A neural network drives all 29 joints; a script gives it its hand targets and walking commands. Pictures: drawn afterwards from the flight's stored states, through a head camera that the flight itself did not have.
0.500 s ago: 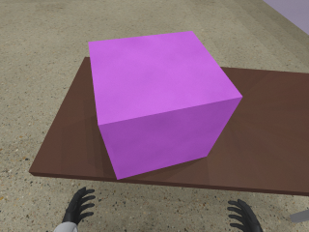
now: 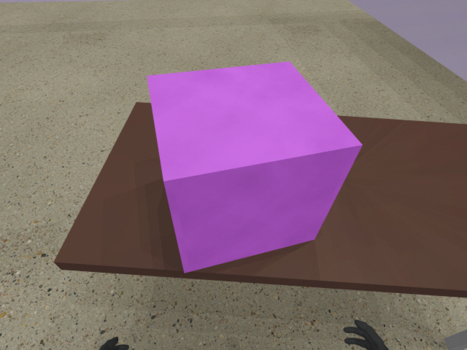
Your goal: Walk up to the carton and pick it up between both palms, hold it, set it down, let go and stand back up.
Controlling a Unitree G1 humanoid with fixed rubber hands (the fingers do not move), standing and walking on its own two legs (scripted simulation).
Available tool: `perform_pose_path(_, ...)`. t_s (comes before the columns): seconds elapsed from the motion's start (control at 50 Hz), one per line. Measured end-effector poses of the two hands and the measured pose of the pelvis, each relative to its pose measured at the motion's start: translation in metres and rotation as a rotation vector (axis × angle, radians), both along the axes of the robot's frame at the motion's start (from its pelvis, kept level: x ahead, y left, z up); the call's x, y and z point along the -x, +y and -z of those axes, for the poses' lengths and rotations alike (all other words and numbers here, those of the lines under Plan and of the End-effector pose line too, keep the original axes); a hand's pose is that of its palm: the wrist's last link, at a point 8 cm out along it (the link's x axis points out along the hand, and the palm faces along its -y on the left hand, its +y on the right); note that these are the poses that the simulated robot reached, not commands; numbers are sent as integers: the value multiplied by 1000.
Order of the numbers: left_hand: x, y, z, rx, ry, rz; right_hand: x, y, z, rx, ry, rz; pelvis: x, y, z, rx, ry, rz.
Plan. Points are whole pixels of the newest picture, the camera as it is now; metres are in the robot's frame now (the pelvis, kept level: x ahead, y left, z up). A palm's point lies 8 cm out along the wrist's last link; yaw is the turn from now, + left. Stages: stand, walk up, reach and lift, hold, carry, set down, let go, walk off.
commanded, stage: stand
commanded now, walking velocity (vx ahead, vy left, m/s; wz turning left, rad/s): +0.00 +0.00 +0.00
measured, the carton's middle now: (238, 164) +0.47 +0.04 +0.04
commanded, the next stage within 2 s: none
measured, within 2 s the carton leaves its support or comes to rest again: neither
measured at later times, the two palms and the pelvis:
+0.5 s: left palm out of the picture +0.05 +0.27 -0.11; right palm out of the picture +0.11 -0.22 -0.10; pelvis -0.02 +0.01 +0.00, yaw +0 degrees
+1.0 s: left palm out of the picture +0.04 +0.28 -0.11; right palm out of the picture +0.09 -0.22 -0.11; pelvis -0.03 +0.01 +0.00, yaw +0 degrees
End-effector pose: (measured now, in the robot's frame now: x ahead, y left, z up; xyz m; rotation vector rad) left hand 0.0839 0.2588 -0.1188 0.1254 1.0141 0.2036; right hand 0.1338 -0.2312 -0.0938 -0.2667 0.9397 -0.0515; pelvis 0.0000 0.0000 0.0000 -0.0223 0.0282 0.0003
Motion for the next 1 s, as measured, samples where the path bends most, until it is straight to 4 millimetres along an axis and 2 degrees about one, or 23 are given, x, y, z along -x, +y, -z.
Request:
perform_pose_path(0.22, 15, 5, 2, 2, -11, -7, 6, 5, -6, 2, -42, -2, 11, 4, 0, 6, -25, 0)
perform_pose_path(0.46, 30, 13, -4, -28, 2, -13, 19, 10, 3, -31, -37, 4, 21, 6, 1, 8, -39, 0)
perform_pose_path(1.0, 42, 17, -7, -48, 14, -19, 39, 12, 16, -51, 13, 19, 28, 7, 1, 9, -50, 0)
